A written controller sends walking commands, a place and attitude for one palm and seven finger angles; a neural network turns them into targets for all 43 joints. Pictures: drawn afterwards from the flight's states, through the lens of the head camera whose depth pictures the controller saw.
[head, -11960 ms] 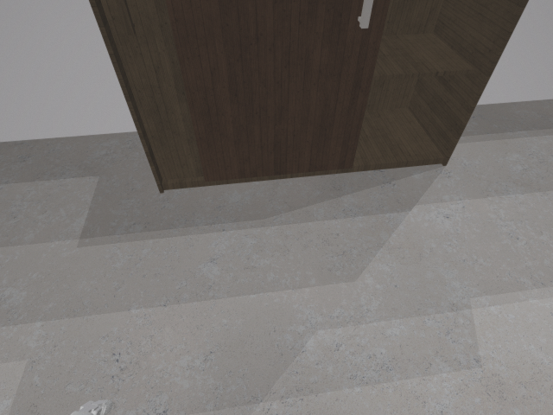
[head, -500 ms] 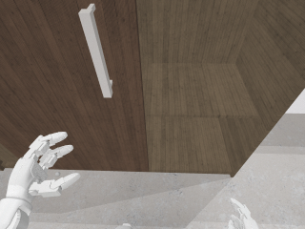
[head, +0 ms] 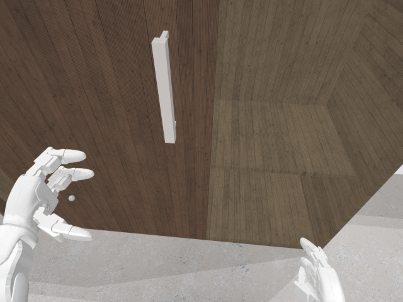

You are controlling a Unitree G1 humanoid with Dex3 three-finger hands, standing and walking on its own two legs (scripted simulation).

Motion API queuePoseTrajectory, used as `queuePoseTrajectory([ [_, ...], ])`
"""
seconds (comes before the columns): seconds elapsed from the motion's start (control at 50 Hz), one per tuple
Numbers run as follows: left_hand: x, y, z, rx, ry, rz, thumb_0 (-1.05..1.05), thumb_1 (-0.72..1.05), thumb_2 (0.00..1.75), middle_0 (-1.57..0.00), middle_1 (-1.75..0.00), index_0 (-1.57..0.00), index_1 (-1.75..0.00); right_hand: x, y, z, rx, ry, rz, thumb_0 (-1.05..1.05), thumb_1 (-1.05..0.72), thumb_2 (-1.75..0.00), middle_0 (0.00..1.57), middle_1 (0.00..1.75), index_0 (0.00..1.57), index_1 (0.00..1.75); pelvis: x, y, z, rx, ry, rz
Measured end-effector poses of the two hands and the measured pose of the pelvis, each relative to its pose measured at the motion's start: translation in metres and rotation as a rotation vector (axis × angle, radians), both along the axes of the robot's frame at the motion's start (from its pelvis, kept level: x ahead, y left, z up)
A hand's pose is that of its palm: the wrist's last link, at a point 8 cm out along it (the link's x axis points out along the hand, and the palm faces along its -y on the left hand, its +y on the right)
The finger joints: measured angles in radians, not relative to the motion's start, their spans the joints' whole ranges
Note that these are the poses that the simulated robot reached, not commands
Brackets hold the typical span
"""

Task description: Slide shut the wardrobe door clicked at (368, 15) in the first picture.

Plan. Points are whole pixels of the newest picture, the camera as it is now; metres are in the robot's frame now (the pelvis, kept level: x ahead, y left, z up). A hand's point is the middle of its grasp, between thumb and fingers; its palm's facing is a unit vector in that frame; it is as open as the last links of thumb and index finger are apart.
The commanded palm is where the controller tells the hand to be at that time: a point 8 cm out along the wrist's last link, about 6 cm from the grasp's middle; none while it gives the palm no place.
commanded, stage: raise the hand with hooked fingers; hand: left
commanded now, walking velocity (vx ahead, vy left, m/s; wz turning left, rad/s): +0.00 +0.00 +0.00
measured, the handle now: (168, 92) +0.52 +0.13 +0.16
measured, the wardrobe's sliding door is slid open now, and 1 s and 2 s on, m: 0.54 0.54 0.54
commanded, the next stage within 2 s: move the hooked fingers beside the handle in 0.78 s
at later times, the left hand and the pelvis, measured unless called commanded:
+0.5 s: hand (66, 169) +0.28 +0.26 +0.16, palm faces +0.04 -1.00 -0.07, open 14.0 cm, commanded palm +0.25 +0.30 +0.16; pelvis +0.00 -0.02 +0.01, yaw +0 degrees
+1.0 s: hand (75, 167) +0.28 +0.24 +0.16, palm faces +0.06 -1.00 -0.06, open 14.0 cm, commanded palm +0.26 +0.29 +0.16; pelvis +0.01 -0.03 +0.01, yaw +0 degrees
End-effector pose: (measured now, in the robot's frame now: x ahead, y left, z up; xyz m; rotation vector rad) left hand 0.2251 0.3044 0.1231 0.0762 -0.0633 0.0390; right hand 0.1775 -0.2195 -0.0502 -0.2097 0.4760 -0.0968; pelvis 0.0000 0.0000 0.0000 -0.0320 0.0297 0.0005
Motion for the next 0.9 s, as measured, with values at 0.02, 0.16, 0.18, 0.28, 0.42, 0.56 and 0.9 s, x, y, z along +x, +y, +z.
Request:
queuePoseTrajectory([
  [0.02,0.001,0.002,0.003,0.001,0.0,0.003,-0.01,-0.44,0.33,-0.3,-1.16,-0.3,-1.16,0.002,0.003,0.001,0.005,-0.002,0.008,0.01,-0.9,-0.9,0.2,0.3,0.21,0.3,0.0,0.0,0.001,0.0,-0.003,0.001],
  [0.16,0.009,0.015,0.023,0.009,-0.003,0.021,-0.01,-0.49,0.31,-0.3,-1.19,-0.31,-1.19,0.004,0.01,0.0,0.014,0.021,0.03,0.01,-0.9,-0.9,0.2,0.3,0.21,0.3,0.001,0.0,0.005,0.003,-0.022,0.007],
  [0.18,0.01,0.017,0.026,0.009,-0.004,0.023,-0.01,-0.49,0.3,-0.3,-1.2,-0.31,-1.19,0.003,0.009,-0.001,0.012,0.027,0.028,0.01,-0.9,-0.9,0.21,0.3,0.21,0.3,0.001,-0.001,0.006,0.003,-0.024,0.007],
  [0.28,0.019,0.022,0.04,0.019,-0.013,0.029,-0.01,-0.5,0.3,-0.3,-1.2,-0.31,-1.2,-0.005,-0.004,-0.004,-0.001,0.063,0.005,0.01,-0.9,-0.9,0.21,0.3,0.21,0.3,0.002,-0.005,0.009,0.006,-0.033,0.008],
  [0.42,0.03,0.017,0.049,0.009,-0.005,0.01,-0.01,-0.5,0.3,-0.3,-1.2,-0.31,-1.2,-0.017,-0.026,-0.007,-0.008,0.092,-0.042,0.01,-0.9,-0.9,0.2,0.3,0.21,0.3,0.004,-0.012,0.011,0.013,-0.031,0.002],
  [0.56,0.03,0.001,0.036,-0.007,0.02,0.008,-0.01,-0.5,0.3,-0.3,-1.2,-0.31,-1.2,-0.024,-0.045,-0.008,-0.018,0.101,-0.076,0.01,-0.9,-0.9,0.2,0.3,0.21,0.3,0.005,-0.02,0.011,0.017,-0.028,-0.006],
  [0.9,0.03,-0.01,0.042,-0.004,-0.007,0.016,-0.01,-0.51,0.3,-0.3,-1.21,-0.31,-1.2,-0.01,-0.051,-0.01,0.01,0.06,-0.073,0.01,-0.9,-0.9,0.2,0.3,0.21,0.3,0.008,-0.031,0.01,0.023,-0.028,-0.005],
])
